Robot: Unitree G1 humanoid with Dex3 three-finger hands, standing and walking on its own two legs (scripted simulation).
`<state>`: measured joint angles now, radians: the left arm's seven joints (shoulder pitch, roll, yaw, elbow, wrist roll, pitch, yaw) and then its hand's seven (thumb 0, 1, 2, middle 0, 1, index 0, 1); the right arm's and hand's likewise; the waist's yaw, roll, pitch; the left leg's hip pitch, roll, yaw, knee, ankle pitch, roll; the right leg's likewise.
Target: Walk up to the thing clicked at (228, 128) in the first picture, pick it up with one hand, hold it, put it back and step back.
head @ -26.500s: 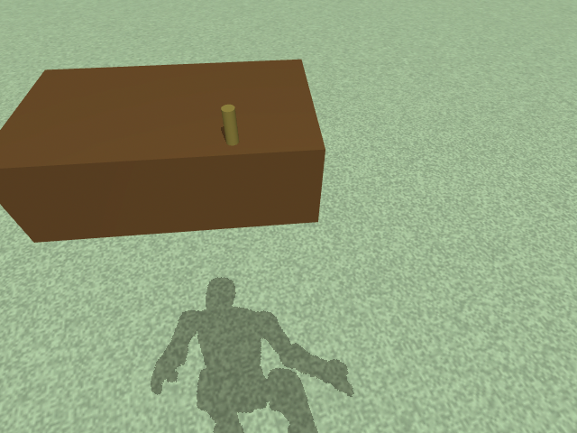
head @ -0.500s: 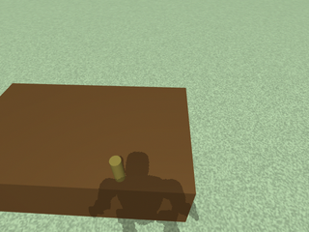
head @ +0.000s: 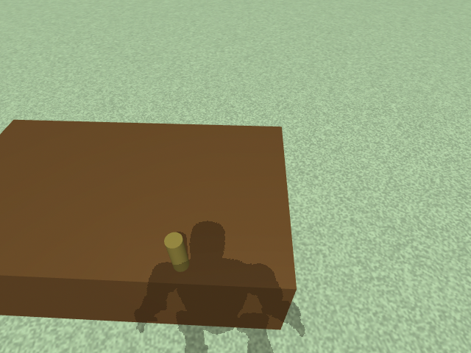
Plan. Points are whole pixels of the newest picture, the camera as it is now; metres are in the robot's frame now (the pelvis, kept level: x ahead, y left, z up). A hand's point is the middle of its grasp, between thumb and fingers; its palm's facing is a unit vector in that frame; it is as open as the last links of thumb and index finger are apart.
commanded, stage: stand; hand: left
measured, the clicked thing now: (177, 252) +0.45 +0.18 -0.29
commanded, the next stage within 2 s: step back in 1.26 s
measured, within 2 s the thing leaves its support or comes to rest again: neither
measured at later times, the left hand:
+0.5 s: hand out of the picture +0.09 +0.25 -0.15, palm faces -0.02 -0.94 -0.35, open 7.3 cm
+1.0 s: hand out of the picture +0.09 +0.25 -0.15, palm faces -0.03 -0.94 -0.35, open 7.3 cm
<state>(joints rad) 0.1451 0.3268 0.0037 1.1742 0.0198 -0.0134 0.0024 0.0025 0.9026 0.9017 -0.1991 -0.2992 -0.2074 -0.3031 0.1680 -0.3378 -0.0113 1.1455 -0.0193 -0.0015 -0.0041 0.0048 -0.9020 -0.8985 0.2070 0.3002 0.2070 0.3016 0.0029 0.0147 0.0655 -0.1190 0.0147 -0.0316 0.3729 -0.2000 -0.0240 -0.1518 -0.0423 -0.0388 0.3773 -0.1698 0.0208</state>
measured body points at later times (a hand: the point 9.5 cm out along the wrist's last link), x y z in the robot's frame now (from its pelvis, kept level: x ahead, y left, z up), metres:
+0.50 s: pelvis +0.02 +0.00 +0.00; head +0.03 -0.01 +0.45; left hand +0.09 +0.30 -0.13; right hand +0.09 -0.30 -0.14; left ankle +0.01 +0.14 -0.75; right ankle +0.02 -0.13 -0.75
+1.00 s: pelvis +0.02 +0.00 +0.00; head +0.03 -0.01 +0.45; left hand +0.09 +0.30 -0.13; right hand +0.08 -0.30 -0.14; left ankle +0.01 +0.14 -0.75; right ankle +0.02 -0.13 -0.75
